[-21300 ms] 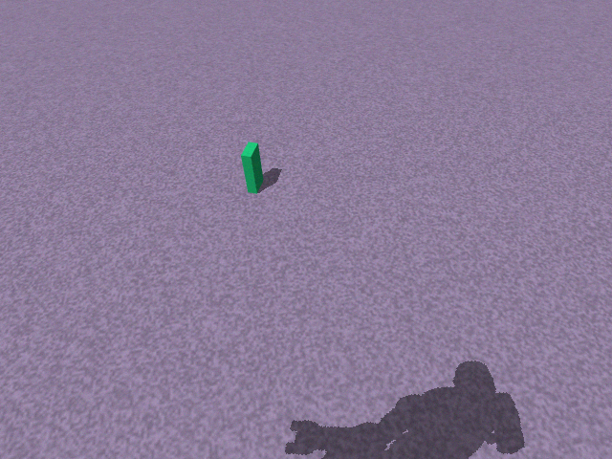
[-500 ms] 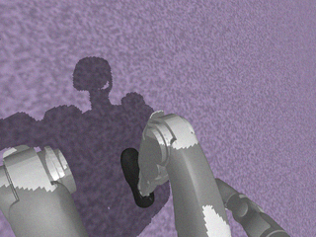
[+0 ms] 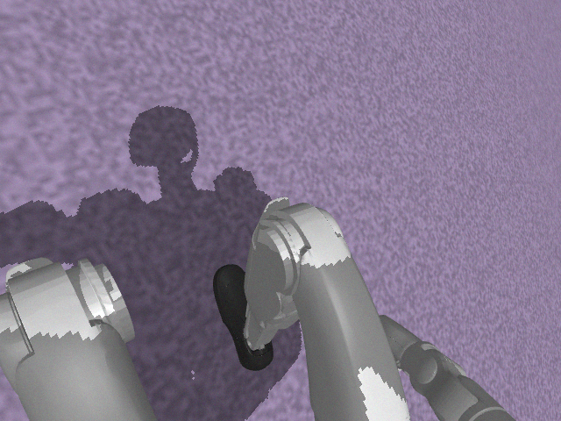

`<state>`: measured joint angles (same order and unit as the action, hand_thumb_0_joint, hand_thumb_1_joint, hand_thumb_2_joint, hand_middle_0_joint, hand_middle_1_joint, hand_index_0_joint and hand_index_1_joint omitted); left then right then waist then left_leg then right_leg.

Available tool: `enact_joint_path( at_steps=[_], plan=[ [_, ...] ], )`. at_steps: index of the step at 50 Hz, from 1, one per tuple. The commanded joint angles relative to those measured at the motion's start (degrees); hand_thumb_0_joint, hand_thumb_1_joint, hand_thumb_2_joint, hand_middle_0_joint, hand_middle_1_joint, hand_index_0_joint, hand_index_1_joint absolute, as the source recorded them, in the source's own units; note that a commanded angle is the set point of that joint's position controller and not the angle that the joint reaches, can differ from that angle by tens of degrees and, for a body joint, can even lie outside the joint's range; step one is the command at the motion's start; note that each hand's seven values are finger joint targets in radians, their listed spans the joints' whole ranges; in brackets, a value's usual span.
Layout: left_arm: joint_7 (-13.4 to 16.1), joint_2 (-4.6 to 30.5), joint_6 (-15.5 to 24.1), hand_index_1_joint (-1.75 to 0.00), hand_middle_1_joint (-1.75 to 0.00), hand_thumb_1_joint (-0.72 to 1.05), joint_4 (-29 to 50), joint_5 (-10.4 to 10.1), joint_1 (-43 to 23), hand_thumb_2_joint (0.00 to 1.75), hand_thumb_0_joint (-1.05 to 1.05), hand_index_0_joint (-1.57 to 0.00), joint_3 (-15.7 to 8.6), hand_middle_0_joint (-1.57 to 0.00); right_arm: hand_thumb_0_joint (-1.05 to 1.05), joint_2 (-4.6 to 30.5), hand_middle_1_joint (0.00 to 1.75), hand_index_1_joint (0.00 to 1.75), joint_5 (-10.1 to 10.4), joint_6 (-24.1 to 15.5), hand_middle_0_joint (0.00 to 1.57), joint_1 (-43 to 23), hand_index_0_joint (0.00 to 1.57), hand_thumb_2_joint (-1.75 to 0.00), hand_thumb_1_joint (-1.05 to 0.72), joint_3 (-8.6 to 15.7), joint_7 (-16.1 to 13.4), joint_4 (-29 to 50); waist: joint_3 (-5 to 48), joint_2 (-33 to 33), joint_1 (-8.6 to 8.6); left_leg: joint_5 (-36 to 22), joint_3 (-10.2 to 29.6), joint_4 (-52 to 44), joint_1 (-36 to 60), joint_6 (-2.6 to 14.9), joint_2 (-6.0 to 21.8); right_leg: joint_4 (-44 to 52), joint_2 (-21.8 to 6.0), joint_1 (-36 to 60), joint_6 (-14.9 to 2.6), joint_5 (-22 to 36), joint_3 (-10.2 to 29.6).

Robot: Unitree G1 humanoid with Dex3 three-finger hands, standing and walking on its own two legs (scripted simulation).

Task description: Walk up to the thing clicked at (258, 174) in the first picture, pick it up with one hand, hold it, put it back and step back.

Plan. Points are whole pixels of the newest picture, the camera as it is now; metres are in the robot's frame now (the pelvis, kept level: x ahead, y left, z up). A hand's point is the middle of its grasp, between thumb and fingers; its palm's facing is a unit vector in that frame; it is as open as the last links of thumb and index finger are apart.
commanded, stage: withdraw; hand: left
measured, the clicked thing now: out of the picture +0.48 +0.34 -0.19
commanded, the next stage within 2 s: rise in 0.30 s
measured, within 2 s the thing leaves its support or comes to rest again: neither
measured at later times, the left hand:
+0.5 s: hand out of the picture +0.42 +0.43 -0.07, palm faces +0.53 -0.84 -0.13, open 17.4 cm
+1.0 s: hand out of the picture +0.30 +0.40 +0.07, palm faces +0.37 -0.78 -0.51, open 17.4 cm
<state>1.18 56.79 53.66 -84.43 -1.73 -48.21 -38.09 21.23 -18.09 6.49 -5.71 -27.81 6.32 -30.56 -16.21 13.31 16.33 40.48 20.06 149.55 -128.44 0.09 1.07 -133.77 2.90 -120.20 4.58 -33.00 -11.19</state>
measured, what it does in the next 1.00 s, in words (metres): rises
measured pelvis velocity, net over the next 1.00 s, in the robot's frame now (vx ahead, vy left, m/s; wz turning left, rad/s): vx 0.02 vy -0.01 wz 0.18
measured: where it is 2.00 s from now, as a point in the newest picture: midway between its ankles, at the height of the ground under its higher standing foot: (183, 378)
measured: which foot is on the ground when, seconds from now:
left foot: down 0.00-1.00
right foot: down 0.00-1.00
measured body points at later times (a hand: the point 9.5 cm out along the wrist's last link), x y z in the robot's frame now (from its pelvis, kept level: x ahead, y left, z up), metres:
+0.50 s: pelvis +0.00 +0.00 +0.02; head +0.21 +0.16 +0.38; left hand +0.39 +0.47 -0.06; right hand +0.16 -0.26 -0.05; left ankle +0.08 +0.12 -0.26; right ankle +0.15 -0.13 -0.26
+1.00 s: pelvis +0.02 -0.01 +0.15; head +0.21 +0.07 +0.55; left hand +0.28 +0.43 +0.10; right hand +0.21 -0.23 +0.02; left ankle +0.08 +0.12 -0.26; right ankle +0.15 -0.13 -0.26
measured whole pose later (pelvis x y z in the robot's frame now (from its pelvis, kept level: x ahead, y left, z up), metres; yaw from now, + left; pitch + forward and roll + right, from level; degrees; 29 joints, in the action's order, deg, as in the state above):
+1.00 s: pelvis +0.02 -0.01 +0.15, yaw +10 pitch +33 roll -7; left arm 1.0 33.0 4.8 -33.8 4.8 -17.2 -22.7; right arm 14.9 2.0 10.0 6.0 -1.5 1.5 -32.0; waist 7.4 -0.6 2.8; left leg 37.9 5.3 117.6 -113.1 0.3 2.5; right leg -112.2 -1.4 -110.4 3.0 -34.8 -1.8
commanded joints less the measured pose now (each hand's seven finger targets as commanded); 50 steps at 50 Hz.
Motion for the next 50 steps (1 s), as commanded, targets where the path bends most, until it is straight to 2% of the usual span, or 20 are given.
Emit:
enact_joint_path(
  at_steps=[1,9,14,18,21,22,23,24,26,28,30,32,34,35,36,38,41,44,46,50],
  plan=[
    [-0.4,15.3,4.0,-0.12,-0.14,-0.59,10.0,-0.3,-12.1,0.11,0.00,-0.13,-1.1,-0.11,0.00,20.7,0.30,0.30,-0.5,0.7,0.20,4.8,0.20,-0.89,-0.90,6.5,-1.1,-0.1,35.5,-33.0,5.31,-10.2,-4.7,-19.8,24.7,-1.37,4.1,7.0,1.7,17.7,-4.44,9.0,-7.1],
    [-2.8,23.1,1.2,-0.11,-0.12,-0.58,19.7,-0.4,-8.8,0.11,0.00,-0.09,-8.3,-0.07,0.00,20.5,0.30,0.30,0.3,1.3,0.20,6.4,0.20,-0.90,-0.91,8.6,-1.6,-0.6,41.8,-40.5,0.20,-13.8,-6.2,-21.5,29.1,-2.16,4.0,6.1,1.4,18.6,-4.97,10.4,-6.0],
    [-7.0,15.7,-4.3,-0.10,-0.12,-0.61,25.7,-1.1,-8.5,0.08,0.00,-0.10,-4.1,-0.08,0.00,19.8,0.30,0.30,2.5,1.2,0.20,9.3,0.20,-0.90,-0.91,12.6,-2.0,-0.8,43.3,-41.7,0.07,-12.8,-6.9,-23.7,29.9,-2.13,3.8,6.5,0.6,14.1,-5.56,9.4,-4.9],
    [-10.1,5.9,-9.2,-0.10,-0.14,-0.61,25.1,-3.6,-7.0,0.06,0.00,-0.11,0.7,-0.07,0.00,18.6,0.30,0.30,5.0,0.4,0.20,11.8,0.20,-0.89,-0.91,15.3,-2.0,-1.8,40.6,-35.5,0.68,-9.0,-7.6,-23.5,24.9,-0.98,3.1,8.2,0.4,11.3,-5.56,7.6,-4.3],
    [-11.1,3.1,-11.2,-0.02,-0.07,-0.53,24.6,-4.6,-9.6,0.04,0.00,-0.05,2.8,-0.05,0.00,17.7,0.30,0.30,6.6,-0.2,0.20,12.8,0.20,-0.88,-0.82,16.5,-1.9,-2.1,37.9,-29.9,0.94,-3.6,-7.5,-23.8,20.2,-0.10,2.4,9.1,0.1,9.1,-5.57,3.2,-3.9],
    [-8.5,11.9,-15.3,-0.06,-0.09,-0.48,19.1,4.7,-4.7,0.04,0.00,-0.08,2.4,-0.06,0.00,16.0,0.30,0.30,8.6,0.4,0.20,12.8,0.20,-0.90,-0.88,18.5,-1.7,-3.4,41.7,-32.4,-3.50,-4.5,-9.3,-27.2,25.5,-0.28,2.1,11.3,-0.6,8.8,-5.90,2.1,-2.5],
    [-7.7,10.0,-16.5,-0.06,-0.08,-0.48,23.2,3.9,-8.9,0.04,0.00,-0.08,3.3,-0.06,0.00,15.8,0.30,0.30,9.1,0.8,0.20,12.9,0.20,-0.90,-0.88,18.8,-1.5,-2.8,42.6,-33.5,-2.76,-3.6,-9.1,-28.0,25.5,-0.50,2.4,11.0,-0.5,8.0,-5.96,1.1,-2.3],
    [-7.1,10.2,-17.4,-0.06,-0.08,-0.46,26.6,4.4,-11.2,0.04,0.00,-0.08,3.0,-0.06,0.00,15.9,0.30,0.30,9.4,1.2,0.20,14.5,0.20,-0.90,-0.87,19.7,-1.3,-2.8,45.3,-34.9,-3.35,-4.1,-9.3,-28.7,27.7,-0.69,2.2,10.9,-0.7,7.9,-5.96,1.6,-2.0],
    [-6.1,14.6,-20.6,-0.05,-0.09,-0.46,30.9,6.4,-10.6,0.02,0.00,-0.09,1.6,-0.06,0.00,15.3,0.30,0.30,10.5,1.9,0.20,14.9,0.20,-0.90,-0.90,21.2,-1.3,-2.7,50.4,-38.3,-6.14,-5.5,-10.5,-30.1,31.8,-0.84,2.0,11.2,-1.0,8.7,-6.19,2.1,-0.7],
    [-5.1,18.1,-23.8,-0.05,-0.09,-0.46,32.5,8.3,-9.2,0.01,0.00,-0.10,-0.5,-0.06,0.00,14.9,0.30,0.30,11.4,2.7,0.20,16.1,0.20,-0.91,-0.93,22.4,-1.4,-2.8,53.5,-40.6,-7.50,-9.2,-11.1,-30.7,34.9,-1.22,2.0,10.4,-1.2,8.1,-6.45,4.1,0.4],
    [-4.2,19.0,-26.5,-0.07,-0.07,-0.46,35.6,9.2,-9.6,0.09,0.00,-0.06,-1.3,-0.06,0.00,13.8,0.30,0.30,12.4,3.5,0.20,17.1,0.20,-0.90,-0.90,23.5,-1.7,-2.6,55.6,-40.5,-7.77,-9.8,-12.0,-31.6,34.9,-0.83,1.6,11.5,-1.3,9.3,-6.57,4.4,1.2],
    [-3.2,17.3,-29.6,-0.05,-0.05,-0.55,36.0,9.6,-4.8,0.06,0.00,-0.05,-1.7,-0.05,0.00,12.3,0.30,0.30,13.2,3.9,0.20,17.2,0.20,-0.90,-0.90,24.6,-2.1,-2.1,56.0,-38.7,-9.64,-9.5,-13.5,-33.1,34.5,-0.51,1.2,13.7,-1.2,10.4,-6.60,3.9,2.2],
    [-2.9,12.4,-32.3,-0.05,-0.05,-0.54,35.3,9.7,-1.2,0.06,0.00,-0.05,0.1,-0.05,0.00,11.7,0.30,0.30,14.1,3.9,0.20,17.4,0.20,-0.90,-0.90,26.0,-2.5,-1.6,55.6,-37.3,-9.95,-8.5,-13.7,-35.3,34.7,-0.36,1.1,14.9,-1.3,9.6,-6.67,3.3,2.6],
    [-2.7,8.2,-33.4,-0.05,-0.05,-0.54,35.5,9.5,0.5,0.06,0.00,-0.05,2.3,-0.05,0.00,11.3,0.30,0.30,14.4,3.9,0.20,17.7,0.20,-0.90,-0.90,26.8,-2.5,-1.5,55.7,-36.1,-9.55,-8.1,-13.6,-36.4,35.1,-0.31,1.1,15.6,-1.4,9.2,-6.69,3.0,2.6],
    [-2.6,6.8,-34.7,-0.05,-0.05,-0.55,37.3,9.5,1.3,0.05,0.00,-0.05,3.1,-0.05,0.00,11.0,0.30,0.30,15.0,3.8,0.20,18.1,0.20,-0.90,-0.90,27.8,-2.7,-1.0,56.8,-35.3,-10.19,-7.6,-13.8,-37.6,36.0,-0.19,1.0,17.0,-1.5,9.5,-6.77,2.6,3.1],
    [-2.3,1.6,-37.3,-0.05,-0.05,-0.58,39.0,9.0,4.4,0.04,0.00,-0.05,6.3,-0.05,0.00,10.5,0.30,0.30,15.9,3.5,0.20,18.5,0.20,-0.90,-0.90,29.1,-2.8,-0.4,56.2,-31.8,-9.83,-5.7,-13.7,-40.0,35.7,0.29,0.9,19.7,-1.7,10.7,-6.67,1.4,3.4],
    [-1.7,-2.8,-40.4,-0.05,-0.05,-0.57,45.9,8.3,9.1,0.04,0.00,-0.05,9.5,-0.05,0.00,9.7,0.30,0.30,17.4,3.1,0.20,18.5,0.20,-0.90,-0.90,30.6,-3.2,1.1,58.8,-27.9,-10.75,-4.7,-13.2,-43.9,39.2,0.60,0.8,24.4,-1.9,14.2,-6.60,0.5,4.3],
    [-0.3,-3.8,-43.6,-0.05,-0.05,-0.55,54.7,7.0,14.7,0.05,0.00,-0.05,10.5,-0.05,0.00,8.8,0.30,0.30,19.0,2.7,0.20,17.6,0.20,-0.90,-0.90,31.5,-4.3,3.0,58.8,-24.6,-12.53,1.8,-12.7,-49.9,40.6,1.28,0.7,29.9,-2.0,19.6,-6.22,-3.6,5.2],
    [0.9,-3.4,-45.4,-0.06,-0.06,-0.52,61.5,6.2,19.4,0.07,0.00,-0.05,10.1,-0.05,0.00,7.5,0.30,0.30,19.8,2.3,0.20,17.0,0.20,-0.90,-0.90,31.7,-5.3,4.2,60.6,-22.5,-13.89,2.1,-14.0,-52.5,42.4,1.47,0.6,34.1,-2.1,25.6,-5.99,-4.5,6.3],
    [3.1,-5.5,-48.4,-0.05,-0.06,-0.53,70.4,5.2,27.1,0.07,0.00,-0.05,10.0,-0.05,0.00,5.5,0.30,0.30,20.7,1.0,0.20,16.8,0.20,-0.90,-0.90,31.8,-7.5,5.2,60.7,-23.2,-14.50,-2.3,-15.5,-57.5,49.5,1.24,0.7,40.6,-2.5,33.8,-5.96,-1.6,8.0]
  ],
)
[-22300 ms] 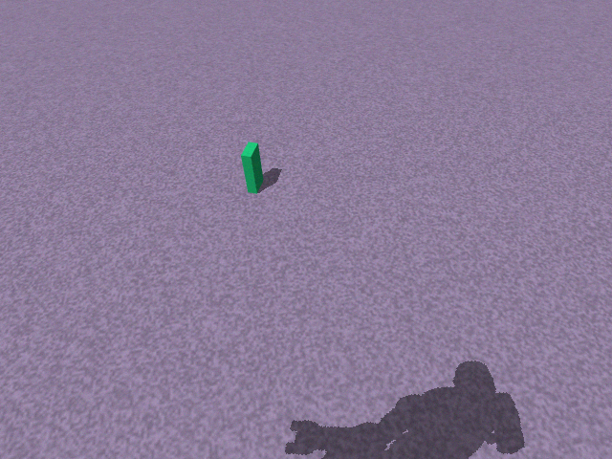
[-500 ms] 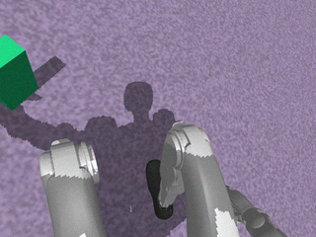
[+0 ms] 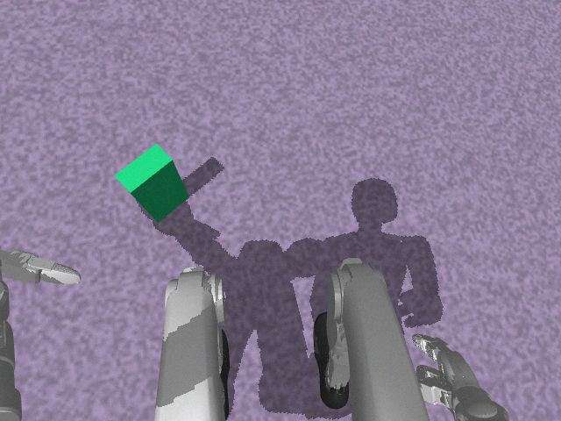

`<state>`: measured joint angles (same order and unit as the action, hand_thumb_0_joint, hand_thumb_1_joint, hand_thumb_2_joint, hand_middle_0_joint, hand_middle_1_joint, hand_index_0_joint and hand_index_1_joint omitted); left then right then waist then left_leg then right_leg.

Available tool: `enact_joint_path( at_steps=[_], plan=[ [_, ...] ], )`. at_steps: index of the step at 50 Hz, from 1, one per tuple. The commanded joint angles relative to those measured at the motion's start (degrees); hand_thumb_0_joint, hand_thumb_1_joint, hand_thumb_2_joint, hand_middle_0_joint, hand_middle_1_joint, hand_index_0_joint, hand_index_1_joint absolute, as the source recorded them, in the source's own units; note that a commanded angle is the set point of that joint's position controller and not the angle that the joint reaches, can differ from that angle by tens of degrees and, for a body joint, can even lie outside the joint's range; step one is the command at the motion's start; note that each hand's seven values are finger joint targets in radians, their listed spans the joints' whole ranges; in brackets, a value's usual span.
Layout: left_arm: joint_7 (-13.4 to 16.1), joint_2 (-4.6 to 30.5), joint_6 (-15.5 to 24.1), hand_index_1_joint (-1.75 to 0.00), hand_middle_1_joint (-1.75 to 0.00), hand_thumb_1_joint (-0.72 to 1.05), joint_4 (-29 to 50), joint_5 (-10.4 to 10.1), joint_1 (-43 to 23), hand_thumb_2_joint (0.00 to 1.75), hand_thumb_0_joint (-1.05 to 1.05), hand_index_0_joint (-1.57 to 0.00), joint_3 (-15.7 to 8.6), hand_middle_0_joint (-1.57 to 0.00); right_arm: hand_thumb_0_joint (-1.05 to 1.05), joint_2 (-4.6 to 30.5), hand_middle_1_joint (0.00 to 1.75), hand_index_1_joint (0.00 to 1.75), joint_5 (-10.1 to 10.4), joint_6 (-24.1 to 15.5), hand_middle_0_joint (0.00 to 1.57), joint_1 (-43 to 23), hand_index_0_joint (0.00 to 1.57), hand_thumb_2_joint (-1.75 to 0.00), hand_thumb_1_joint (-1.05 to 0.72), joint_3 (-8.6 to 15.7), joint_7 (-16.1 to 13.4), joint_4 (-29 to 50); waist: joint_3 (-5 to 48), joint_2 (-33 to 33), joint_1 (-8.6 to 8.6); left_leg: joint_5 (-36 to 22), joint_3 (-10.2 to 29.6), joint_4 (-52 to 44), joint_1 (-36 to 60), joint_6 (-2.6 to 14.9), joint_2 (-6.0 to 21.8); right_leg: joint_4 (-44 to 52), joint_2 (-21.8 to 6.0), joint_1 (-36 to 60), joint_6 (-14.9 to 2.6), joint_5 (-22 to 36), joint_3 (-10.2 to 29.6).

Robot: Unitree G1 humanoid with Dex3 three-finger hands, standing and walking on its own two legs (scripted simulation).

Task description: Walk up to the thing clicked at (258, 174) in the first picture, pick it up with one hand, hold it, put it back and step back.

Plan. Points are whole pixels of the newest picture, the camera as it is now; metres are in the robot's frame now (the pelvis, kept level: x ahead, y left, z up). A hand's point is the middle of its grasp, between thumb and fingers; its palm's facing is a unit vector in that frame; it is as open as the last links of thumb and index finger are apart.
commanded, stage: home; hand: left
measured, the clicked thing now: (157, 187) +0.52 +0.26 -0.33
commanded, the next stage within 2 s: none
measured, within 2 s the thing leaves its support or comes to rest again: neither
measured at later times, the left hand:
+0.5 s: hand (10, 278) +0.28 +0.24 +0.12, palm faces +0.22 -0.90 -0.37, open 17.4 cm
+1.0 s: hand out of the picture +0.23 +0.19 +0.22, palm faces +0.21 -0.93 -0.29, open 17.4 cm
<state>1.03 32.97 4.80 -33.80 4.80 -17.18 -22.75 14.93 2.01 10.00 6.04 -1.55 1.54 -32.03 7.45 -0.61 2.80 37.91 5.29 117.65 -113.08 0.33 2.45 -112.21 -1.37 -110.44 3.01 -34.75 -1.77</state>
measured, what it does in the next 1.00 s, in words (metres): rises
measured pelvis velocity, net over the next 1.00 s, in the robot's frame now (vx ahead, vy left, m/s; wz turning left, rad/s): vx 0.08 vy -0.01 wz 0.10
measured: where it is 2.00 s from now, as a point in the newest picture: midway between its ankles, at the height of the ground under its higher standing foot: (274, 385)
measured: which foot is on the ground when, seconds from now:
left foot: down 0.00-1.00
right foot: down 0.00-1.00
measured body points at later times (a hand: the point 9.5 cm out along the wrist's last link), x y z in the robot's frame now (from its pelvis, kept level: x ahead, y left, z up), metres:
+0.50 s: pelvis +0.06 -0.01 +0.21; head +0.16 +0.01 +0.65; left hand +0.26 +0.28 +0.15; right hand +0.25 -0.25 +0.12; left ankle +0.08 +0.12 -0.41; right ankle +0.11 -0.14 -0.41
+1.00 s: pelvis +0.08 -0.01 +0.27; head +0.10 -0.01 +0.72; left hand +0.22 +0.24 +0.24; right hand +0.28 -0.23 +0.21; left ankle +0.08 +0.12 -0.41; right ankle +0.11 -0.14 -0.41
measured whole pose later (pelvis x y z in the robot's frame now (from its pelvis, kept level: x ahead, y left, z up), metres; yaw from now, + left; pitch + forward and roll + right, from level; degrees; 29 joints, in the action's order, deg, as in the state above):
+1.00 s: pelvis +0.08 -0.01 +0.27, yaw +6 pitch +8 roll -2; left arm 9.1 11.4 -15.4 0.8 -0.6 27.0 1.0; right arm 11.6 1.0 -5.6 14.9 -1.4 -10.6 -27.2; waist 6.4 -2.2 0.8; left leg 27.3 2.2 56.2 -36.9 -1.4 2.9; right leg -53.0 -1.8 -35.2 1.4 -25.5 -3.3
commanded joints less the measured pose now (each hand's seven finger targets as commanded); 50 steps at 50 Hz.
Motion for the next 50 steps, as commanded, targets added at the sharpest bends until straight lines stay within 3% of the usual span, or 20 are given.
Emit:
enact_joint_path(
  at_steps=[1,4,6,8,13,17,19,20,24,27,28,32,33,40,42,45,50],
  plan=[
    [3.7,16.8,-0.1,-0.05,-0.06,-0.53,19.3,-1.3,-3.1,0.07,0.00,-0.05,-4.4,-0.05,0.00,10.9,0.30,0.30,0.5,-2.9,0.20,4.7,0.20,-0.90,-0.90,5.3,-3.3,6.2,34.9,-9.1,-0.32,-0.7,-0.9,-26.7,34.8,1.05,-0.7,20.3,1.7,25.0,-4.31,0.9,-1.3],
    [5.1,12.9,-1.6,-0.05,-0.05,-0.55,20.0,-2.0,1.3,0.06,0.00,-0.05,-3.2,-0.05,0.00,9.3,0.30,0.30,0.6,-4.1,0.20,4.1,0.20,-0.90,-0.90,5.1,-4.7,6.7,32.5,-8.2,-0.25,-4.1,-2.3,-29.6,38.1,1.05,-1.0,25.3,1.5,30.7,-4.32,3.0,-0.5],
    [5.5,8.1,-2.7,-0.05,-0.05,-0.57,17.7,-2.3,6.1,0.04,0.00,-0.05,-0.7,-0.05,0.00,8.7,0.30,0.30,0.3,-5.3,0.20,4.6,0.20,-0.90,-0.90,5.2,-5.5,6.5,31.4,-8.3,0.04,-10.5,-2.9,-31.0,41.9,0.79,-0.9,27.4,1.5,33.8,-4.48,8.4,-0.6],
    [5.9,5.9,-3.6,-0.05,-0.05,-0.56,18.9,-2.9,7.6,0.05,0.00,-0.05,0.8,-0.05,0.00,8.2,0.30,0.30,0.5,-6.2,0.20,5.0,0.20,-0.90,-0.90,5.1,-6.1,7.4,31.0,-6.6,0.09,-13.1,-3.3,-33.5,44.6,0.84,-1.0,30.7,1.3,38.9,-4.35,10.8,-0.4],
    [6.7,-0.8,-6.5,-0.05,-0.05,-0.55,19.5,-3.7,13.9,0.05,0.00,-0.05,6.1,-0.05,0.00,7.0,0.30,0.30,0.3,-8.8,0.20,5.8,0.20,-0.90,-0.90,4.6,-7.0,7.5,26.7,-5.2,0.47,-15.5,-3.3,-41.3,52.2,0.47,-0.8,38.9,1.1,47.9,-4.17,13.2,-0.4],
    [8.1,-2.1,-8.9,-0.05,-0.05,-0.57,23.0,-4.3,18.4,0.04,0.00,-0.05,7.7,-0.05,0.00,6.4,0.30,0.30,0.4,-10.3,0.20,5.9,0.20,-0.90,-0.90,4.2,-8.1,8.4,23.6,-4.8,-0.71,-16.2,-3.3,-47.9,58.1,0.12,-0.9,45.1,1.1,55.0,-3.99,13.7,-0.5],
    [8.7,-3.9,-10.1,-0.05,-0.05,-0.55,25.4,-4.6,19.5,0.05,0.00,-0.05,9.8,-0.05,0.00,5.9,0.30,0.30,0.6,-11.1,0.20,5.7,0.20,-0.90,-0.90,3.9,-8.7,9.1,21.7,-4.4,-0.25,-15.3,-3.6,-50.9,60.5,0.17,-1.1,48.2,1.1,58.5,-3.81,13.2,-0.4],
    [9.0,-4.1,-10.6,-0.05,-0.05,-0.57,26.4,-4.5,21.2,0.04,0.00,-0.05,9.7,-0.05,0.00,5.5,0.30,0.30,0.6,-11.5,0.20,6.2,0.20,-0.90,-0.90,3.8,-9.1,9.2,21.4,-4.6,-0.26,-16.8,-3.9,-51.9,62.1,0.15,-1.1,49.7,1.0,60.6,-3.73,15.0,-0.1],
    [9.7,-7.8,-12.9,-0.05,-0.05,-0.56,31.1,-4.9,26.9,0.05,0.00,-0.05,13.4,-0.05,0.00,4.8,0.30,0.30,0.5,-12.4,0.20,7.6,0.20,-0.90,-0.90,3.5,-10.3,9.9,18.5,-5.5,-0.19,-21.4,-4.1,-57.3,69.6,-0.30,-1.0,54.4,1.3,66.2,-3.59,18.7,-0.6],
    [10.2,-9.6,-14.6,-0.05,-0.05,-0.55,34.6,-5.2,31.4,0.05,0.00,-0.05,15.3,-0.05,0.00,4.1,0.30,0.30,0.3,-13.1,0.20,7.6,0.20,-0.90,-0.90,3.1,-11.2,10.7,15.4,-4.5,-0.44,-22.2,-4.6,-61.1,72.4,-0.18,-1.3,58.4,1.4,71.2,-3.34,20.0,-1.0],
    [10.1,-11.4,-15.5,-0.05,-0.05,-0.54,33.6,-5.2,35.7,0.06,0.00,-0.05,16.6,-0.05,0.00,4.3,0.30,0.30,0.2,-13.3,0.20,7.8,0.20,-0.90,-0.90,3.4,-11.5,10.9,14.8,-4.0,-0.37,-23.8,-4.6,-62.1,73.9,-0.21,-1.2,59.3,1.6,72.4,-3.36,21.3,-1.3],
    [10.6,-12.4,-17.0,-0.05,-0.05,-0.55,41.8,-5.3,39.0,0.06,0.00,-0.05,18.2,-0.05,0.00,3.1,0.30,0.30,0.0,-14.5,0.20,7.0,0.20,-0.90,-0.90,2.6,-12.5,12.4,12.4,-3.2,-1.07,-24.6,-4.8,-65.5,76.6,-0.18,-1.4,62.5,1.8,76.6,-3.16,22.2,-1.9],
    [10.4,-14.5,-17.6,-0.05,-0.05,-0.56,39.8,-5.4,41.7,0.05,0.00,-0.05,20.1,-0.05,0.00,3.5,0.30,0.30,0.0,-14.8,0.20,6.6,0.20,-0.90,-0.90,2.9,-12.7,12.6,8.2,-1.7,-0.81,-22.4,-4.8,-66.6,75.8,0.00,-1.5,63.8,2.0,75.8,-2.98,20.2,-2.4],
    [9.4,-15.3,-17.9,-0.05,-0.05,-0.56,45.6,-5.2,43.2,0.05,0.00,-0.05,20.5,-0.05,0.00,3.7,0.30,0.30,-0.7,-16.9,0.20,6.2,0.20,-0.90,-0.90,3.1,-12.8,13.7,2.2,-0.9,-0.78,-19.4,-4.5,-71.4,78.1,-0.41,-1.0,66.5,2.6,76.5,-2.98,16.5,-3.3],
    [9.1,-15.5,-17.6,-0.06,-0.06,-0.53,45.7,-5.0,43.6,0.07,0.00,-0.05,20.3,-0.05,0.00,3.4,0.30,0.30,-1.0,-17.3,0.20,6.8,0.20,-0.90,-0.90,3.2,-12.8,13.5,4.4,0.0,-0.41,-22.2,-5.3,-70.0,79.2,-0.18,-1.5,67.4,2.2,78.4,-2.71,19.5,-2.4],
    [8.7,-15.2,-17.3,-0.06,-0.06,-0.54,45.1,-4.8,42.7,0.06,0.00,-0.05,19.8,-0.05,0.00,3.4,0.30,0.30,-1.4,-18.1,0.20,6.6,0.20,-0.90,-0.90,3.1,-12.8,13.1,3.6,0.0,-0.72,-23.1,-5.6,-69.8,79.3,-0.17,-1.8,67.7,1.9,79.1,-2.60,20.6,-2.1],
    [8.5,-16.0,-17.3,-0.06,-0.06,-0.55,45.8,-4.6,40.5,0.06,0.00,-0.05,20.6,-0.05,0.00,3.4,0.30,0.30,-1.5,-19.2,0.20,6.1,0.20,-0.90,-0.90,3.1,-12.6,12.8,4.1,-2.1,-0.56,-20.3,-5.4,-71.7,81.0,-0.49,-1.8,68.1,2.0,79.4,-2.86,17.8,-2.2]
  ],
)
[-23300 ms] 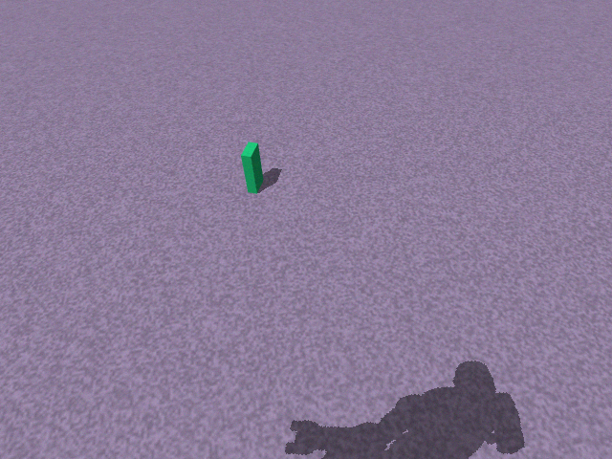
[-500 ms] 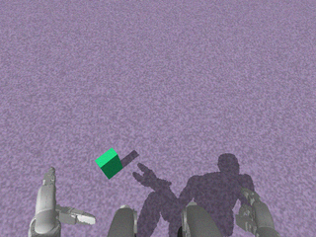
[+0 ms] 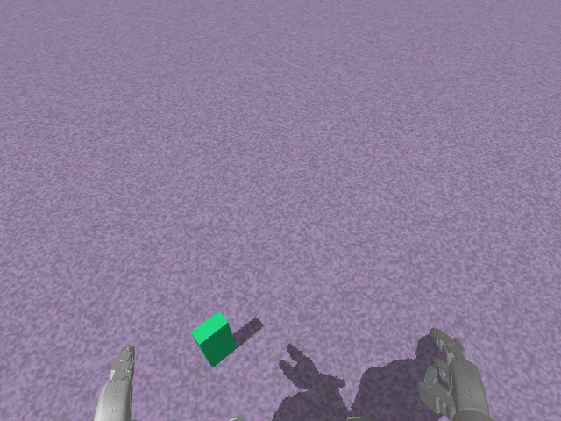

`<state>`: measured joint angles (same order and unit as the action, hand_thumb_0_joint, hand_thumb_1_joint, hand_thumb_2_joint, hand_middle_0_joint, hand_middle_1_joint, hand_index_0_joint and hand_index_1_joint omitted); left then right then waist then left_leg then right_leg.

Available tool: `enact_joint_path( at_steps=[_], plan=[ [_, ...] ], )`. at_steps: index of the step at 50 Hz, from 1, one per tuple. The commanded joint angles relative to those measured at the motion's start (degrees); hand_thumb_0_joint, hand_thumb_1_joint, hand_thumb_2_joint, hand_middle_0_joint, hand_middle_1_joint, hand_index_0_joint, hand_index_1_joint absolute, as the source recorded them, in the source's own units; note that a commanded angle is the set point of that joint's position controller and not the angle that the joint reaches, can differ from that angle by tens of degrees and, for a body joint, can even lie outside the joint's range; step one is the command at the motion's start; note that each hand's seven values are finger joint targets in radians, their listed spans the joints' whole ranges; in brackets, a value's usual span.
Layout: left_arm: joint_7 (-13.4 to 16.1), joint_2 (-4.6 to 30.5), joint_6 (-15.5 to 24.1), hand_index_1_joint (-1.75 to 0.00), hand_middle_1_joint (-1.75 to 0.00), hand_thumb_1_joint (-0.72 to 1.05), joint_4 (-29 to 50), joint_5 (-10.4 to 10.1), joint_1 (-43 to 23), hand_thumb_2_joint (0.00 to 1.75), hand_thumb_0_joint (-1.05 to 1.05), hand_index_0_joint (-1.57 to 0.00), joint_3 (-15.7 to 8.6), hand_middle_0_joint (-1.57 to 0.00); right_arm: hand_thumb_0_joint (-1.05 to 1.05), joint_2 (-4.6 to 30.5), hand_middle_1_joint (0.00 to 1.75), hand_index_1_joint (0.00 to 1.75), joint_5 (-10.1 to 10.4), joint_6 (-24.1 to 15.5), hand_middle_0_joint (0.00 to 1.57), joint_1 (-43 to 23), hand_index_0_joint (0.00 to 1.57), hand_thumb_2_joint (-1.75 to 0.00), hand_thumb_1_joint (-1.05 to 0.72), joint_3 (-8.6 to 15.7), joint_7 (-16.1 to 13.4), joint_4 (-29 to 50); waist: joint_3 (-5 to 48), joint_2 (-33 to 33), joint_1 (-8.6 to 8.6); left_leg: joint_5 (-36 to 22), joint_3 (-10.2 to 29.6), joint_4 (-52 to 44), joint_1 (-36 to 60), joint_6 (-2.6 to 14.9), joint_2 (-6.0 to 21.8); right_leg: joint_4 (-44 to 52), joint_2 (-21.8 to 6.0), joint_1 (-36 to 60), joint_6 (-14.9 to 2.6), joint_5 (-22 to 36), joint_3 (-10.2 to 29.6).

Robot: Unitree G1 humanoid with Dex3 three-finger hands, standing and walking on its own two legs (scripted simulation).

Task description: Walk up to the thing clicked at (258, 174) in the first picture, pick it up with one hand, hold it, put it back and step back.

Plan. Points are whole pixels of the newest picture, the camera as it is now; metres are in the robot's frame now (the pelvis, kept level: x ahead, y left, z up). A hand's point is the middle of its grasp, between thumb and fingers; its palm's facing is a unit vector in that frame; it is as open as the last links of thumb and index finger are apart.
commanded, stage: home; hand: left
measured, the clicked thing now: (215, 340) +0.46 +0.22 -0.61
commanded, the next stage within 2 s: stand in 1.46 s
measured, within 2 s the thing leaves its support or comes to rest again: neither
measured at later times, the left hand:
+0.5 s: hand (165, 412) +0.16 +0.18 -0.05, palm faces +0.10 -0.95 -0.29, open 17.5 cm
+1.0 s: hand (165, 415) +0.16 +0.18 -0.05, palm faces +0.11 -0.95 -0.29, open 17.4 cm
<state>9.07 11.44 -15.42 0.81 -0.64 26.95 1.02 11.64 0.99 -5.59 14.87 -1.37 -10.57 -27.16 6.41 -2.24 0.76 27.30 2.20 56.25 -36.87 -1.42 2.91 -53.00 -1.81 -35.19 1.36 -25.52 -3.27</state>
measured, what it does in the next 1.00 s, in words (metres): stands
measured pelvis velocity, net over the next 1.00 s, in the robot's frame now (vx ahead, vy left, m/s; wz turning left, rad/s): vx -0.01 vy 0.00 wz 0.00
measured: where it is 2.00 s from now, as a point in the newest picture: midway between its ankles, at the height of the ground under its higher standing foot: outside the picture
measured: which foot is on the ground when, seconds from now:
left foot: down 0.00-1.00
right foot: down 0.00-1.00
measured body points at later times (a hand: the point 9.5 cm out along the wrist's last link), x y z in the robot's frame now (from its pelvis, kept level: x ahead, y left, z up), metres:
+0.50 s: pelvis -0.01 +0.00 +0.00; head +0.02 +0.00 +0.45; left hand +0.16 +0.23 -0.03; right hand +0.15 -0.24 -0.07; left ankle +0.01 +0.13 -0.68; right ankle +0.01 -0.14 -0.68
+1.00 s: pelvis -0.01 +0.00 +0.01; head +0.01 -0.01 +0.45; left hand +0.15 +0.22 -0.03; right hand +0.15 -0.24 -0.07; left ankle +0.01 +0.13 -0.68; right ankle +0.01 -0.14 -0.68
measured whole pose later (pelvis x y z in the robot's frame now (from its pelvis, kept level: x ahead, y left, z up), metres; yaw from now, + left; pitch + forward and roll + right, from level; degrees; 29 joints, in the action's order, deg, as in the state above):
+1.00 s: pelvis -0.01 +0.00 +0.01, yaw +0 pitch +6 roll -2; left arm 8.1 11.0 -14.2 -1.8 -0.3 25.4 0.8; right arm 11.5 0.4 -8.0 15.5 -1.4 -10.5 -30.3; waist 4.9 -2.1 0.7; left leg 25.5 2.1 53.8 -34.8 -1.7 3.0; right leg -51.2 -1.6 -33.5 0.9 -24.0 -3.1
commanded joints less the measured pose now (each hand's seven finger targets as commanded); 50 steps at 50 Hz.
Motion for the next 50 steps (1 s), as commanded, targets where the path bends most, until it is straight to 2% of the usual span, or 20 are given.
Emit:
enact_joint_path(
  at_steps=[1,4,6,8,9,10,13,18,21,22,23,28,30,35,36,40,43,45,46,50],
  plan=[
    [0.5,5.9,2.9,-0.05,-0.05,-0.55,10.4,0.8,-2.2,0.05,0.00,-0.05,-3.6,-0.05,0.00,6.7,0.30,0.30,-0.5,-3.8,0.20,-3.0,0.20,-0.90,-0.90,2.8,-0.6,8.0,5.0,0.3,1.08,-9.8,-2.5,-10.0,4.6,1.36,-2.4,9.4,2.3,4.4,-1.02,8.8,-0.6],
    [0.6,5.4,2.9,-0.05,-0.05,-0.56,10.2,0.8,-1.5,0.05,0.00,-0.05,-3.3,-0.05,0.00,6.6,0.30,0.30,-0.6,-3.9,0.20,-2.9,0.20,-0.90,-0.90,2.7,-0.6,7.6,6.1,-0.3,0.83,-10.6,-2.3,-10.4,5.1,1.22,-2.4,9.3,2.4,5.3,-1.28,9.5,-0.7],
    [0.5,5.1,2.8,-0.05,-0.05,-0.58,10.0,0.8,-2.9,0.04,0.00,-0.05,-2.8,-0.05,0.00,6.9,0.30,0.30,-0.6,-4.2,0.20,-3.1,0.20,-0.90,-0.90,2.7,-0.4,7.3,4.2,-0.3,0.95,-8.9,-1.6,-11.7,4.9,1.10,-2.0,9.1,2.8,4.4,-1.43,7.6,-1.3],
    [0.5,5.7,3.1,-0.05,-0.05,-0.57,9.8,0.8,-3.5,0.04,0.00,-0.05,-3.6,-0.05,0.00,6.8,0.30,0.30,-0.6,-4.2,0.20,-3.2,0.20,-0.90,-0.90,2.8,-0.5,7.2,4.6,-0.1,1.01,-9.3,-1.9,-11.2,4.5,1.24,-2.2,9.7,2.5,4.8,-1.32,8.1,-1.1],
    [0.6,5.9,3.1,-0.05,-0.05,-0.56,9.6,0.9,-1.7,0.05,0.00,-0.05,-4.0,-0.05,0.00,6.7,0.30,0.30,-0.6,-4.3,0.20,-3.1,0.20,-0.90,-0.90,2.7,-0.5,7.2,5.6,0.4,0.30,-10.2,-1.8,-11.2,5.0,1.19,-2.2,9.4,2.6,5.5,-1.37,8.6,-1.1],
    [0.3,5.5,2.9,-0.05,-0.05,-0.57,8.3,0.8,-2.0,0.04,0.00,-0.05,-3.1,-0.05,0.00,6.7,0.30,0.30,-0.5,-4.3,0.20,-3.4,0.20,-0.90,-0.90,2.6,-0.5,7.1,3.8,0.1,0.71,-9.0,-2.0,-11.3,4.2,1.27,-2.3,9.7,2.5,4.5,-1.35,7.6,-1.0],
    [0.3,5.4,3.2,-0.05,-0.05,-0.57,8.8,0.8,-2.5,0.04,0.00,-0.05,-3.2,-0.05,0.00,6.7,0.30,0.30,-0.6,-4.4,0.20,-3.6,0.20,-0.90,-0.90,2.7,-0.5,7.3,3.7,0.3,0.55,-7.3,-1.9,-11.8,4.0,1.35,-2.3,10.2,2.5,4.4,-1.35,6.1,-1.0],
    [0.1,5.9,3.5,-0.06,-0.06,-0.54,9.1,0.8,-2.4,0.06,0.00,-0.05,-3.7,-0.05,0.00,6.3,0.30,0.30,-0.7,-4.8,0.20,-3.7,0.20,-0.90,-0.90,2.5,-0.4,7.0,4.7,1.0,0.27,-7.8,-2.7,-10.9,4.2,1.59,-2.7,11.1,2.1,5.4,-1.08,6.9,-0.4],
    [0.1,5.3,3.5,-0.05,-0.05,-0.57,8.2,1.0,-2.5,0.04,0.00,-0.05,-3.4,-0.05,0.00,6.7,0.30,0.30,-0.8,-5.0,0.20,-2.6,0.20,-0.90,-0.90,2.9,-0.5,6.3,5.7,1.3,1.17,-10.4,-2.3,-10.8,5.4,1.45,-2.2,9.8,2.5,5.3,-1.22,9.3,-0.7],
    [0.2,5.7,3.5,-0.05,-0.05,-0.58,8.9,0.9,-2.2,0.04,0.00,-0.05,-3.6,-0.05,0.00,6.6,0.30,0.30,-0.7,-5.1,0.20,-3.3,0.20,-0.90,-0.90,2.8,-0.5,6.3,5.1,0.9,0.37,-10.5,-2.2,-11.1,5.0,1.37,-2.3,9.9,2.4,5.9,-1.29,9.2,-0.9],
    [0.1,5.8,3.6,-0.05,-0.05,-0.58,8.4,1.0,-2.1,0.04,0.00,-0.05,-3.8,-0.05,0.00,6.7,0.30,0.30,-0.7,-5.1,0.20,-2.8,0.20,-0.90,-0.90,2.8,-0.5,6.2,5.7,0.6,0.55,-11.4,-2.3,-10.8,5.5,1.34,-2.3,9.8,2.5,5.9,-1.32,10.0,-0.7],
    [-0.1,5.2,3.6,-0.05,-0.05,-0.56,8.0,0.9,-3.4,0.05,0.00,-0.05,-3.4,-0.05,0.00,6.6,0.30,0.30,-0.7,-5.2,0.20,-3.3,0.20,-0.90,-0.90,2.7,-0.5,5.7,3.9,0.6,0.69,-9.5,-2.3,-11.6,5.5,1.27,-2.1,10.3,2.4,4.9,-1.33,8.0,-0.7],
    [0.0,5.8,3.6,-0.05,-0.05,-0.58,8.0,1.0,-2.4,0.04,0.00,-0.05,-4.1,-0.05,0.00,6.6,0.30,0.30,-0.8,-5.3,0.20,-3.3,0.20,-0.90,-0.90,2.8,-0.3,5.7,4.3,0.1,0.14,-10.0,-1.9,-11.9,5.3,1.20,-2.1,9.9,2.5,5.7,-1.44,8.4,-1.1],
    [-0.3,5.0,3.7,-0.05,-0.05,-0.56,7.5,1.0,-2.8,0.05,0.00,-0.05,-3.1,-0.05,0.00,6.7,0.30,0.30,-0.9,-5.3,0.20,-3.2,0.20,-0.90,-0.90,2.9,-0.5,5.8,4.6,1.6,0.89,-11.1,-2.8,-11.0,5.5,1.42,-2.3,10.5,2.3,5.7,-1.16,9.9,-0.5],
    [-0.3,5.7,3.7,-0.05,-0.05,-0.57,8.0,0.9,-3.4,0.04,0.00,-0.05,-3.8,-0.05,0.00,6.7,0.30,0.30,-0.9,-5.3,0.20,-3.1,0.20,-0.90,-0.90,2.9,-0.4,5.8,4.7,1.0,0.51,-11.1,-2.5,-11.2,5.5,1.40,-2.3,10.4,2.3,5.9,-1.24,9.7,-0.6],
    [-0.3,5.3,3.8,-0.06,-0.06,-0.55,7.4,0.9,-3.8,0.05,0.00,-0.05,-3.6,-0.05,0.00,6.6,0.30,0.30,-0.9,-5.5,0.20,-3.8,0.20,-0.90,-0.90,2.7,-0.3,6.0,3.0,1.1,0.59,-6.7,-2.4,-12.3,4.7,1.44,-2.3,10.9,2.4,4.7,-1.26,5.7,-0.8],
    [-0.3,5.6,3.9,-0.05,-0.05,-0.56,8.3,0.9,-3.6,0.05,0.00,-0.05,-3.9,-0.05,0.00,6.6,0.30,0.30,-0.9,-5.6,0.20,-3.6,0.20,-0.90,-0.90,2.8,-0.5,6.0,4.9,0.9,0.35,-9.2,-2.5,-11.8,5.5,1.41,-2.3,10.6,2.3,5.6,-1.30,7.9,-0.7],
    [-0.2,6.1,3.9,-0.05,-0.05,-0.57,7.9,0.9,-3.4,0.04,0.00,-0.05,-4.2,-0.05,0.00,6.7,0.30,0.30,-0.8,-5.6,0.20,-3.8,0.20,-0.90,-0.90,2.8,-0.4,6.1,3.6,1.7,0.21,-8.0,-2.6,-11.7,4.8,1.55,-2.4,11.1,2.2,5.2,-1.23,6.7,-0.7],
    [-0.3,5.3,3.8,-0.05,-0.05,-0.57,7.7,0.9,-2.8,0.05,0.00,-0.05,-3.4,-0.05,0.00,6.6,0.30,0.30,-0.9,-5.6,0.20,-3.7,0.20,-0.90,-0.90,2.7,-0.5,6.1,4.0,1.0,0.39,-7.8,-2.4,-12.0,5.2,1.48,-2.3,10.6,2.3,5.1,-1.31,6.6,-0.7],
    [-0.3,5.0,3.9,-0.05,-0.05,-0.57,7.9,1.0,-3.0,0.04,0.00,-0.05,-3.1,-0.05,0.00,6.6,0.30,0.30,-0.9,-5.9,0.20,-3.6,0.20,-0.90,-0.90,2.8,-0.7,5.9,4.8,1.2,0.57,-9.3,-2.7,-11.3,5.6,1.51,-2.4,10.7,2.1,5.5,-1.24,8.0,-0.4]
  ],
)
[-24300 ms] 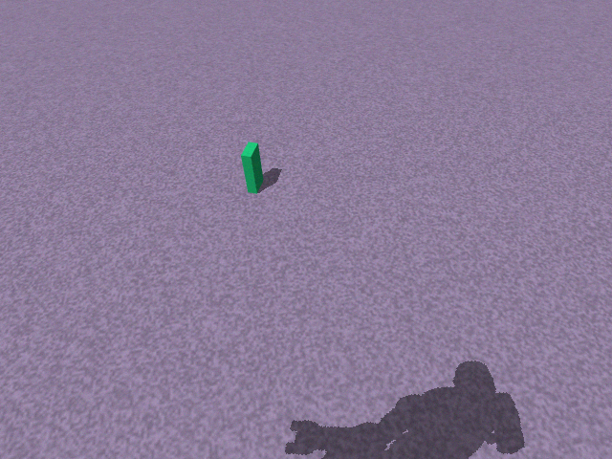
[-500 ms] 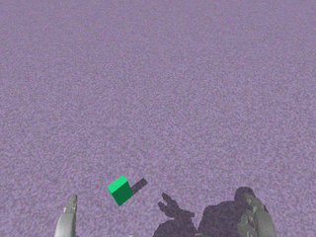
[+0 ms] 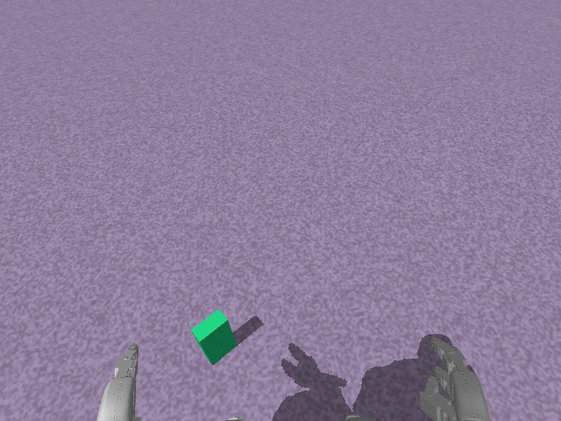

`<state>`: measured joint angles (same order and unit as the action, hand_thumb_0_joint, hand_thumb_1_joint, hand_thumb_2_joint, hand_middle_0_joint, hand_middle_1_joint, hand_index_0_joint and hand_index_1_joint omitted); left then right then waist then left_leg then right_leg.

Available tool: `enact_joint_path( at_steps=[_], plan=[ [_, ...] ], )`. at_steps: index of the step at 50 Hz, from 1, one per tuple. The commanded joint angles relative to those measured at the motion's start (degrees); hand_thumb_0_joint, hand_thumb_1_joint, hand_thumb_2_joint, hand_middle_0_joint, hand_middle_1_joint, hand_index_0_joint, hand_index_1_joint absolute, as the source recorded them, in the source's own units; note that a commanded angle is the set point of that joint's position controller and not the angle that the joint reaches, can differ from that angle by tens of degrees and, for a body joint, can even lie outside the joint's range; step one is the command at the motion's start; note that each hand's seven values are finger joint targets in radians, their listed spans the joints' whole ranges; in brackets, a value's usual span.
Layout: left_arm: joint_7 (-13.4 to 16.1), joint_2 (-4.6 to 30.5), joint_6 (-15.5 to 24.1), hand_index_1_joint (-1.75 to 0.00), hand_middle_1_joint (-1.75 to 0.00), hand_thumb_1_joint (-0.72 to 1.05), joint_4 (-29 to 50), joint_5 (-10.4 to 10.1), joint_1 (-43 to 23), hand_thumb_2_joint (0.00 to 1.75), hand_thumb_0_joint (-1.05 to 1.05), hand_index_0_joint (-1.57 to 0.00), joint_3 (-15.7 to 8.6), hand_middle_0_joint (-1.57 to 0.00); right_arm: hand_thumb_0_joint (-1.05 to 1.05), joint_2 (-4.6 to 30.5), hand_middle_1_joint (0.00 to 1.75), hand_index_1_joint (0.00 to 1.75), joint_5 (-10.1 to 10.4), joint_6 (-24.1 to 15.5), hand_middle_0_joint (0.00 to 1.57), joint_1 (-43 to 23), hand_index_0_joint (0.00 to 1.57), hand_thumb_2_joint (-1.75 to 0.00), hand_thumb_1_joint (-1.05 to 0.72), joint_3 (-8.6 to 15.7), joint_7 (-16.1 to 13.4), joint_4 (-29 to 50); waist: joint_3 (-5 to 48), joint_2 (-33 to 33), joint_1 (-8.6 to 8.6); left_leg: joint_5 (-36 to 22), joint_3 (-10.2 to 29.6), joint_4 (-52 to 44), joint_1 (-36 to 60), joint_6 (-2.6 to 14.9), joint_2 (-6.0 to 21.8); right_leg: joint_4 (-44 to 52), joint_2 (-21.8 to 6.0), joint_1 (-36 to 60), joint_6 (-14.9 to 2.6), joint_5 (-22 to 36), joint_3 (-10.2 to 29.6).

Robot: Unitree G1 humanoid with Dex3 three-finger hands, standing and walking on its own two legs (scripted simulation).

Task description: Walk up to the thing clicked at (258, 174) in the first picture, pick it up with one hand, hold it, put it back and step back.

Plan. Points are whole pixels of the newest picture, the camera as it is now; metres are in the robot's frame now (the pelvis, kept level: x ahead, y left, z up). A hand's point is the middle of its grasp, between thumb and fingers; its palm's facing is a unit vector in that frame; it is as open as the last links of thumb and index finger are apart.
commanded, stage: home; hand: left
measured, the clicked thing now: (215, 338) +0.47 +0.23 -0.61
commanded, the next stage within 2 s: stand in 0.46 s
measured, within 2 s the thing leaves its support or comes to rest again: neither
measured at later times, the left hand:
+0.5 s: hand (160, 403) +0.17 +0.19 -0.06, palm faces +0.11 -0.95 -0.28, open 17.4 cm
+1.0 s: hand (152, 416) +0.16 +0.21 -0.09, palm faces -0.02 -0.94 -0.33, open 9.5 cm
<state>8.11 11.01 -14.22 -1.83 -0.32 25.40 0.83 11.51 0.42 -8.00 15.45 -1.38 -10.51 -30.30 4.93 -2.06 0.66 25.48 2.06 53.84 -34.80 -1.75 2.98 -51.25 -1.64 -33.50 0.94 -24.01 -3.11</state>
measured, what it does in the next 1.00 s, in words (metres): stands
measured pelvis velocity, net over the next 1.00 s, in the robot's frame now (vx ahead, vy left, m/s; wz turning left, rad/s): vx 0.00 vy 0.01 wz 0.00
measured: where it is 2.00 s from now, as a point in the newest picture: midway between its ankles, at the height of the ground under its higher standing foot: outside the picture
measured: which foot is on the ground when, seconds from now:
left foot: down 0.00-1.00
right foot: down 0.00-1.00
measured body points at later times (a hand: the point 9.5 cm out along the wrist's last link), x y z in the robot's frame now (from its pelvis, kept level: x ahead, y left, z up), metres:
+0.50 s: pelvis +0.00 +0.01 +0.00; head +0.02 +0.01 +0.45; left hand +0.17 +0.24 -0.04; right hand +0.17 -0.23 -0.07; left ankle +0.02 +0.14 -0.69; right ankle +0.02 -0.13 -0.69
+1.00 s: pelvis +0.00 +0.01 +0.01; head +0.03 +0.01 +0.46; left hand +0.16 +0.26 -0.07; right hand +0.16 -0.25 -0.09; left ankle +0.02 +0.13 -0.69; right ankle +0.02 -0.13 -0.69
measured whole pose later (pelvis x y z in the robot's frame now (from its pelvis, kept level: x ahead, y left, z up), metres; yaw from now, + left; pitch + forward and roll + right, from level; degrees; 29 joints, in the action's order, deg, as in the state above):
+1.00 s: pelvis +0.00 +0.01 +0.01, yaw +0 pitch +2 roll +0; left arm 2.5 15.6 -3.8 -24.3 3.5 15.6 1.2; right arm 14.7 -3.9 -2.7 10.5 -0.4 -3.6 -41.7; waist 0.5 0.0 -0.8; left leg 24.5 0.8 50.0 -27.9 -0.8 1.4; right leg -49.1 -3.2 -27.5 1.2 -24.0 -2.0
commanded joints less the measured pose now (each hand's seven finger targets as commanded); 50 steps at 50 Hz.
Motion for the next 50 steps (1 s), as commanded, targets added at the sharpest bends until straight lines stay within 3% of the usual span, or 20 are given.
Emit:
enact_joint_path(
  at_steps=[1,2,4,9,13,19,28,30,31,33,34,36,38,40,43,44,45,47,50],
  plan=[
    [0.7,6.0,2.8,-0.06,-0.06,-0.55,11.0,0.5,-2.7,0.05,0.00,-0.05,-3.6,-0.05,0.00,6.7,0.30,0.30,-0.4,-3.3,0.20,-4.2,0.20,-0.90,-0.90,2.7,-0.7,8.8,5.0,0.2,0.40,-6.1,-2.6,-9.3,2.9,1.78,-2.5,9.2,2.0,3.1,-0.89,5.4,-0.6],
    [0.6,5.6,3.0,-0.06,-0.06,-0.55,11.1,0.7,-1.7,0.06,0.00,-0.05,-3.2,-0.05,0.00,6.6,0.30,0.30,-0.4,-3.4,0.20,-4.0,0.20,-0.90,-0.90,2.8,-0.8,9.0,6.9,0.4,0.62,-7.5,-2.4,-9.1,4.0,1.71,-2.4,8.8,2.1,3.7,-0.92,6.5,-0.7],
    [0.6,6.0,2.8,-0.05,-0.05,-0.56,10.5,0.6,-1.8,0.05,0.00,-0.05,-3.4,-0.05,0.00,6.8,0.30,0.30,-0.4,-3.4,0.20,-4.3,0.20,-0.90,-0.90,2.8,-0.8,8.8,4.8,2.0,0.42,-6.5,-2.7,-8.9,3.0,1.91,-2.5,9.7,1.9,3.6,-0.74,5.6,-0.5],
    [0.6,6.2,2.8,-0.05,-0.05,-0.56,9.9,0.7,-0.9,0.05,0.00,-0.05,-3.8,-0.05,0.00,6.6,0.30,0.30,-0.5,-3.4,0.20,-4.0,0.20,-0.90,-0.90,2.8,-0.9,8.9,5.9,1.6,0.46,-7.9,-3.0,-8.3,3.0,2.05,-2.7,9.6,1.8,3.9,-0.57,7.4,-0.2],
    [0.5,5.7,2.8,-0.05,-0.05,-0.57,10.1,0.5,-1.1,0.04,0.00,-0.05,-3.3,-0.05,0.00,6.5,0.30,0.30,-0.4,-3.5,0.20,-4.5,0.20,-0.90,-0.90,2.6,-0.7,8.8,4.2,1.3,0.22,-5.7,-2.7,-9.2,2.3,1.97,-2.6,9.7,1.9,3.4,-0.78,5.0,-0.6],
    [0.6,5.6,2.9,-0.05,-0.05,-0.56,10.6,0.6,-1.0,0.05,0.00,-0.05,-3.2,-0.05,0.00,6.8,0.30,0.30,-0.4,-3.3,0.20,-3.7,0.20,-0.90,-0.90,2.9,-0.7,8.7,6.7,-0.1,0.54,-9.2,-2.0,-9.4,4.2,1.62,-2.2,8.1,2.3,3.9,-1.08,8.0,-1.1],
    [0.7,5.7,2.8,-0.05,-0.05,-0.56,10.4,0.7,-1.4,0.05,0.00,-0.05,-3.0,-0.05,0.00,6.9,0.30,0.30,-0.3,-3.4,0.20,-4.2,0.20,-0.90,-0.90,2.9,-0.6,9.1,4.6,1.2,0.37,-7.2,-2.1,-9.6,2.9,1.68,-2.2,8.9,2.2,3.3,-1.03,6.0,-1.2],
    [0.6,5.7,2.7,-0.21,-0.21,-0.40,11.2,0.7,-1.3,0.21,0.00,-0.20,-3.2,-0.20,0.00,6.7,0.30,0.30,-0.4,-3.5,0.20,-3.8,0.20,-0.90,-0.90,2.8,-0.6,9.0,6.6,0.3,0.28,-7.9,-1.9,-9.7,3.6,1.63,-2.1,8.3,2.3,4.2,-1.08,6.8,-1.2],
    [0.7,5.4,2.8,-0.29,-0.29,-0.32,11.1,0.7,-2.0,0.29,0.00,-0.20,-2.9,-0.20,0.00,6.8,0.30,0.30,-0.4,-3.5,0.20,-3.7,0.20,-0.90,-0.90,2.8,-0.5,8.7,5.7,0.2,0.37,-7.8,-1.7,-10.0,3.7,1.54,-2.0,8.0,2.3,3.6,-1.12,6.7,-1.4],
    [0.7,5.9,2.8,-0.30,-0.30,-0.16,10.6,0.8,-0.5,0.45,0.00,-0.20,-3.6,-0.20,0.00,6.9,0.30,0.30,-0.3,-3.5,0.20,-3.2,0.20,-0.90,-0.90,3.1,-0.7,8.5,7.5,-0.4,0.02,-11.8,-1.9,-9.2,4.9,1.31,-2.0,7.4,2.4,4.3,-1.22,9.9,-1.3],
    [0.6,5.4,2.7,-0.30,-0.30,-0.08,11.1,0.7,-1.1,0.53,0.00,-0.20,-2.6,-0.20,0.00,6.9,0.30,0.30,-0.4,-3.4,0.20,-3.3,0.20,-0.90,-0.90,3.0,-0.6,8.5,6.9,-0.2,0.60,-12.1,-1.7,-9.1,4.9,1.35,-1.9,7.5,2.4,4.0,-1.18,10.2,-1.5],
    [0.7,6.0,2.7,-0.30,-0.30,0.08,10.8,0.7,-1.3,0.69,0.00,-0.20,-3.7,-0.20,0.00,6.7,0.30,0.30,-0.4,-3.4,0.20,-3.6,0.20,-0.90,-0.90,2.8,-0.6,8.7,6.8,1.6,0.41,-11.8,-2.1,-8.5,4.2,1.68,-2.2,8.3,2.1,4.7,-0.90,10.4,-1.1],
    [0.7,5.8,2.7,-0.30,-0.30,0.24,9.8,0.7,-1.4,0.85,0.00,-0.20,-3.4,-0.20,0.00,6.6,0.30,0.30,-0.4,-3.4,0.20,-4.1,0.20,-0.90,-0.90,2.7,-0.5,8.7,5.0,1.7,0.46,-8.0,-2.4,-9.1,3.2,1.79,-2.4,9.1,2.0,3.6,-0.82,7.0,-0.9],
    [0.7,5.7,2.8,-0.30,-0.30,0.40,12.0,0.6,-2.8,0.90,0.00,-0.20,-3.3,-0.20,0.00,6.7,0.30,0.30,-0.4,-3.5,0.20,-3.8,0.20,-0.90,-0.90,2.7,-0.6,8.7,6.1,-0.7,0.26,-7.5,-2.0,-9.9,4.1,1.55,-2.1,8.4,2.1,3.6,-1.08,6.4,-1.0],
    [0.8,6.1,2.4,-0.30,-0.30,0.64,11.0,0.7,-0.6,0.90,0.00,-0.20,-3.8,-0.20,0.00,6.9,0.30,0.30,-0.4,-3.5,0.20,-3.2,0.20,-0.90,-0.90,3.0,-0.7,8.6,7.6,0.0,0.07,-11.7,-1.9,-9.1,4.8,1.49,-2.1,7.7,2.2,4.9,-1.11,10.1,-1.3],
    [-2.3,14.3,8.9,-0.30,-0.30,0.72,-9.1,5.6,-9.6,0.90,0.00,-0.20,-6.2,-0.20,0.00,15.6,0.30,0.30,-6.5,0.9,0.20,-6.8,0.20,-0.90,-0.90,5.4,2.7,-3.2,-0.5,3.8,-1.75,-18.9,1.1,-10.5,5.9,3.59,0.0,9.3,-2.7,11.5,-3.88,13.6,4.0],
    [-3.9,14.9,11.4,-0.30,-0.30,0.80,-14.3,6.2,-7.7,0.90,0.00,-0.20,-6.6,-0.20,0.00,15.1,0.30,0.30,-7.0,2.7,0.20,-5.4,0.20,-0.90,-0.90,5.9,4.8,-5.3,3.0,6.5,-1.57,-18.3,-0.2,-9.5,8.9,4.72,0.1,9.7,-3.8,12.5,-5.25,15.3,5.4],
    [-5.4,15.9,14.3,-0.30,-0.30,0.90,-18.6,4.9,-8.3,0.90,0.00,-0.20,-5.6,-0.20,0.00,14.3,0.30,0.30,-5.2,4.1,0.20,-5.3,0.20,-0.90,-0.90,6.1,6.6,-6.0,2.9,5.0,-0.73,-15.2,0.6,-10.8,10.9,5.28,-0.5,11.7,-4.7,12.6,-6.11,14.8,7.4],
    [-6.4,15.7,15.4,-0.30,-0.30,0.90,-25.0,3.5,-11.5,0.90,0.00,-0.20,-5.0,-0.20,0.00,13.9,0.30,0.30,-3.5,4.6,0.20,-6.2,0.20,-0.90,-0.90,6.1,9.0,-8.4,0.7,5.2,-1.11,-10.3,0.3,-13.2,12.8,4.64,-1.5,16.2,-5.3,11.2,-5.05,8.8,7.8]
  ],
)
